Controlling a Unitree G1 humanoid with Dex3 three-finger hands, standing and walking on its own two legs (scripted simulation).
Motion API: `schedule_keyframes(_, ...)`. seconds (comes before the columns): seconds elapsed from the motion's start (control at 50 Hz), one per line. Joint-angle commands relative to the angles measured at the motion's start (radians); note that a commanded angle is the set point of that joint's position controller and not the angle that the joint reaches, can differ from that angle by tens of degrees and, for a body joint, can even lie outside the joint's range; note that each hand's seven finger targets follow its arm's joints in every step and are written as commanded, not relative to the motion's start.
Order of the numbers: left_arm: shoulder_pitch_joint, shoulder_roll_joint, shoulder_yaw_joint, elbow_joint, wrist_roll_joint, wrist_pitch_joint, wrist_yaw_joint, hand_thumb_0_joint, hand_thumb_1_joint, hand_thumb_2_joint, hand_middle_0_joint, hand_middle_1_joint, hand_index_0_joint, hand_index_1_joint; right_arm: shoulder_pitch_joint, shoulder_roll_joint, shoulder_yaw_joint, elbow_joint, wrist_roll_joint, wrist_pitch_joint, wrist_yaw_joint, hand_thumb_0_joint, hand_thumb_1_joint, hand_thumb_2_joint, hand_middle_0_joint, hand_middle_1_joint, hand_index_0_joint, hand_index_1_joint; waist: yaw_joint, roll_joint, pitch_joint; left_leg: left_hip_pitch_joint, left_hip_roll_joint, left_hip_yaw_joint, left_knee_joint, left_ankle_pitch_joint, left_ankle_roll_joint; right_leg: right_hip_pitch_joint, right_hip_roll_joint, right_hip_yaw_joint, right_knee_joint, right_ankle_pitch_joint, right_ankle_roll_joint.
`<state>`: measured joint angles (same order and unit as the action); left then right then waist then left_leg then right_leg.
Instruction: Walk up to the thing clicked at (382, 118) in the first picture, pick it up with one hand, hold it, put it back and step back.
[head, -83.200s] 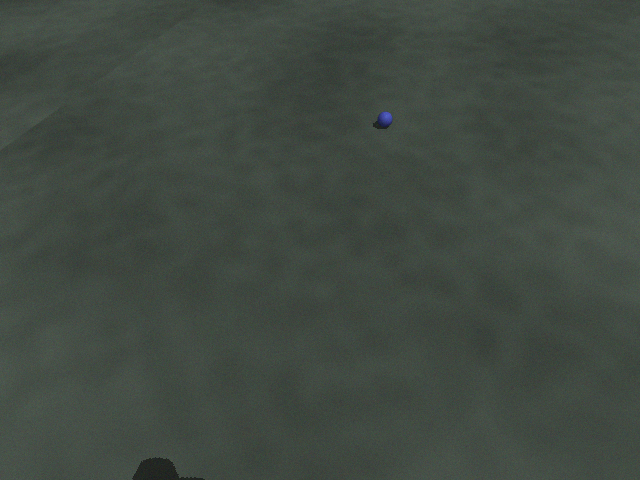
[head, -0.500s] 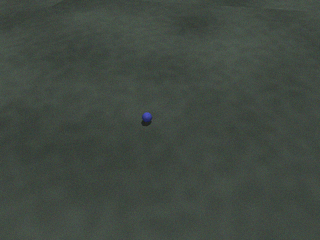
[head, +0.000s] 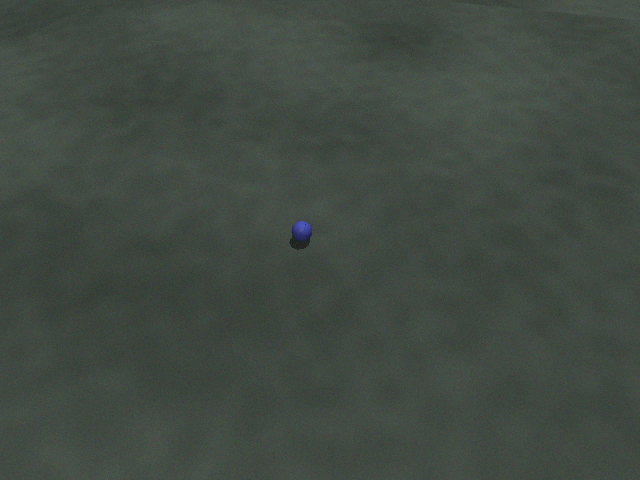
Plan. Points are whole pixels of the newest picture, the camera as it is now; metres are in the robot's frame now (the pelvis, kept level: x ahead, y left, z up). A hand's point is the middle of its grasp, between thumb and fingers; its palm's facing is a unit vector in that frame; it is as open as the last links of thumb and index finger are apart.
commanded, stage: step back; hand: left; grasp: from above
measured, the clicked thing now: (301, 231) +1.14 +0.13 -0.72
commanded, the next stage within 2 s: stand in 0.20 s
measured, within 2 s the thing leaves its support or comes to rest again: neither
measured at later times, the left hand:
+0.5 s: hand out of the picture +0.11 +0.24 -0.14, palm faces -0.02 -0.94 -0.33, open 7.4 cm
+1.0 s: hand out of the picture +0.05 +0.25 -0.14, palm faces -0.02 -0.94 -0.35, open 7.4 cm
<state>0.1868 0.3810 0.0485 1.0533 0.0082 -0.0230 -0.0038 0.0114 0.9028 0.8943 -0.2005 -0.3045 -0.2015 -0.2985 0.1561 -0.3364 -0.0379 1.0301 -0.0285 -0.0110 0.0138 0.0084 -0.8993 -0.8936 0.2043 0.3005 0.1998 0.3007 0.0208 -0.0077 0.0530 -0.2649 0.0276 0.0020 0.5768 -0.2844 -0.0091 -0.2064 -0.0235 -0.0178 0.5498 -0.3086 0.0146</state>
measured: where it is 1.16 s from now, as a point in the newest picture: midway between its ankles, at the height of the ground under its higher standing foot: outside the picture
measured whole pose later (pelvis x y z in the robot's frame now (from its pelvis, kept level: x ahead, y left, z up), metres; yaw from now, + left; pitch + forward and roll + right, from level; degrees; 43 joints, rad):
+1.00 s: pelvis -0.01 -0.01 +0.02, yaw +0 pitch -2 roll +0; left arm 0.12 0.36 0.00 1.15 0.01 -0.01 -0.01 0.01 0.90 0.89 -0.20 -0.30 -0.20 -0.30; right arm 0.11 -0.35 0.00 1.16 -0.01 -0.01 0.01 0.01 -0.90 -0.89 0.20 0.30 0.20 0.30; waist 0.00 0.01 0.05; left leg -0.16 0.03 0.00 0.32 -0.13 -0.02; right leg -0.11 -0.02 -0.02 0.32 -0.18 0.01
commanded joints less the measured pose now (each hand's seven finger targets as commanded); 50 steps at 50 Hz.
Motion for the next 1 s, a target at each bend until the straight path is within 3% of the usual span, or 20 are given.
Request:
schedule_keyframes(0.0,-0.052,0.216,0.044,-0.052,-0.001,-0.034,0.018,0.000,0.900,0.900,-0.200,-0.300,-0.200,-0.300,-0.065,-0.226,-0.047,-0.060,0.014,-0.031,-0.019,0.000,-0.900,-0.900,0.200,0.300,0.200,0.300,-0.007,0.067,-0.117,0.055,0.091,-0.081,-0.101,0.339,0.052,0.101,-0.093,0.091,-0.068,0.348,-0.068)
schedule_keyframes(0.02,-0.051,0.210,0.041,-0.051,-0.002,-0.035,0.021,0.000,0.900,0.900,-0.200,-0.300,-0.200,-0.300,-0.066,-0.227,-0.048,-0.056,0.014,-0.032,-0.021,0.000,-0.900,-0.900,0.200,0.300,0.200,0.300,-0.006,0.057,-0.146,0.100,0.093,-0.068,-0.074,0.442,0.059,0.098,-0.095,0.080,-0.060,0.417,-0.066)
schedule_keyframes(0.06,-0.067,0.204,0.039,-0.046,-0.005,-0.030,0.025,0.000,0.900,0.900,-0.200,-0.300,-0.200,-0.300,-0.063,-0.222,-0.050,-0.046,0.017,-0.031,-0.024,0.000,-0.900,-0.900,0.200,0.300,0.200,0.300,-0.010,0.047,-0.159,0.143,0.102,-0.060,-0.064,0.531,0.068,0.082,-0.090,0.067,-0.037,0.452,-0.064)
schedule_keyframes(0.1,-0.090,0.198,0.037,-0.044,-0.003,-0.025,0.026,0.000,0.900,0.900,-0.200,-0.300,-0.200,-0.300,-0.065,-0.217,-0.052,-0.043,0.021,-0.027,-0.026,0.000,-0.900,-0.900,0.200,0.300,0.200,0.300,-0.016,0.035,-0.161,0.141,0.108,-0.058,-0.070,0.534,0.074,0.087,-0.083,0.058,-0.026,0.441,-0.060)
schedule_keyframes(0.16,-0.110,0.197,0.030,-0.037,0.000,-0.020,0.026,0.000,0.900,0.900,-0.200,-0.300,-0.200,-0.300,-0.110,-0.209,-0.052,-0.046,0.020,-0.019,-0.026,0.000,-0.900,-0.900,0.200,0.300,0.200,0.300,-0.011,0.017,-0.122,0.101,0.103,-0.057,-0.095,0.377,0.073,0.077,-0.086,0.074,-0.056,0.375,-0.058)
schedule_keyframes(0.18,-0.126,0.170,0.010,-0.022,-0.004,-0.016,0.021,0.000,0.900,0.900,-0.200,-0.300,-0.200,-0.300,-0.111,-0.211,-0.031,-0.030,0.024,-0.020,-0.026,0.000,-0.900,-0.900,0.200,0.300,0.200,0.300,-0.016,-0.001,-0.092,0.100,0.107,-0.105,-0.150,0.408,0.060,0.078,-0.090,0.087,-0.106,0.385,-0.041)
schedule_keyframes(0.26,-0.139,0.174,0.006,-0.008,-0.006,-0.013,0.020,0.000,0.900,0.900,-0.200,-0.300,-0.200,-0.300,-0.126,-0.216,-0.025,-0.007,0.022,-0.025,-0.025,0.000,-0.900,-0.900,0.200,0.300,0.200,0.300,-0.019,0.011,-0.123,0.173,0.107,-0.088,-0.174,0.483,0.046,0.121,-0.094,0.081,-0.149,0.428,-0.029)
schedule_keyframes(0.34,-0.161,0.177,0.004,0.004,-0.006,-0.013,0.017,0.000,0.900,0.900,-0.200,-0.300,-0.200,-0.300,-0.153,-0.212,-0.019,0.005,0.023,-0.028,-0.022,0.000,-0.900,-0.900,0.200,0.300,0.200,0.300,-0.013,0.018,-0.135,0.184,0.109,-0.084,-0.219,0.451,0.032,0.161,-0.102,0.080,-0.194,0.394,-0.026)
schedule_keyframes(0.46,-0.183,0.181,-0.001,0.021,0.001,-0.013,0.011,0.000,0.900,0.900,-0.200,-0.300,-0.200,-0.300,-0.164,-0.210,-0.011,0.030,0.023,-0.024,-0.017,0.000,-0.900,-0.900,0.200,0.300,0.200,0.300,-0.021,0.011,-0.083,0.154,0.101,-0.080,-0.281,0.251,0.020,0.133,-0.105,0.089,-0.270,0.249,-0.022)
schedule_keyframes(0.56,-0.183,0.182,-0.003,0.032,0.002,-0.017,0.008,0.000,0.900,0.900,-0.200,-0.300,-0.200,-0.300,-0.161,-0.213,-0.007,0.047,0.020,-0.024,-0.012,0.000,-0.900,-0.900,0.200,0.300,0.200,0.300,-0.021,0.018,-0.074,0.147,0.102,-0.087,-0.309,0.177,0.016,0.116,-0.107,0.096,-0.295,0.181,-0.024)
schedule_keyframes(0.6,-0.172,0.181,-0.006,0.037,0.002,-0.017,0.006,0.000,0.900,0.900,-0.200,-0.300,-0.200,-0.300,-0.158,-0.220,-0.009,0.053,0.020,-0.026,-0.013,0.000,-0.900,-0.900,0.200,0.300,0.200,0.300,-0.022,0.019,-0.089,0.173,0.106,-0.088,-0.305,0.198,0.015,0.106,-0.111,0.101,-0.297,0.195,-0.027)
schedule_keyframes(0.62,-0.166,0.182,-0.006,0.038,0.000,-0.016,0.005,0.000,0.900,0.900,-0.200,-0.300,-0.200,-0.300,-0.150,-0.218,-0.007,0.057,0.020,-0.026,-0.012,0.000,-0.900,-0.900,0.200,0.300,0.200,0.300,-0.021,0.029,-0.074,0.158,0.101,-0.088,-0.315,0.157,0.012,0.093,-0.105,0.097,-0.304,0.156,-0.025)
schedule_keyframes(0.66,-0.166,0.188,-0.006,0.037,0.002,-0.019,0.007,0.000,0.900,0.900,-0.200,-0.300,-0.200,-0.300,-0.151,-0.219,-0.008,0.057,0.019,-0.026,-0.011,0.000,-0.900,-0.900,0.200,0.300,0.200,0.300,-0.023,0.014,-0.098,0.173,0.106,-0.087,-0.297,0.205,0.017,0.111,-0.113,0.101,-0.299,0.206,-0.027)
schedule_keyframes(0.86,-0.136,0.186,-0.007,0.046,0.001,-0.012,0.005,0.000,0.900,0.900,-0.200,-0.300,-0.200,-0.300,-0.106,-0.225,-0.001,0.070,0.016,-0.021,-0.012,0.000,-0.900,-0.900,0.200,0.300,0.200,0.300,-0.025,0.015,-0.037,0.111,0.101,-0.101,-0.327,0.075,0.017,0.066,-0.101,0.095,-0.304,0.086,-0.026)
schedule_keyframes(0.9,-0.126,0.186,-0.009,0.047,0.000,-0.012,0.005,0.000,0.900,0.900,-0.200,-0.300,-0.200,-0.300,-0.105,-0.224,-0.002,0.068,0.018,-0.020,-0.011,0.000,-0.900,-0.900,0.200,0.300,0.200,0.300,-0.025,0.008,-0.047,0.127,0.099,-0.103,-0.319,0.092,0.017,0.051,-0.103,0.101,-0.312,0.080,-0.027)
schedule_keyframes(0.98,-0.128,0.191,-0.008,0.039,0.001,-0.014,0.004,0.000,0.900,0.900,-0.200,-0.300,-0.200,-0.300,-0.093,-0.223,0.002,0.069,0.016,-0.023,-0.012,0.000,-0.900,-0.900,0.200,0.300,0.200,0.300,-0.026,0.020,-0.056,0.117,0.106,-0.105,-0.316,0.120,0.022,0.082,-0.108,0.101,-0.297,0.136,-0.030)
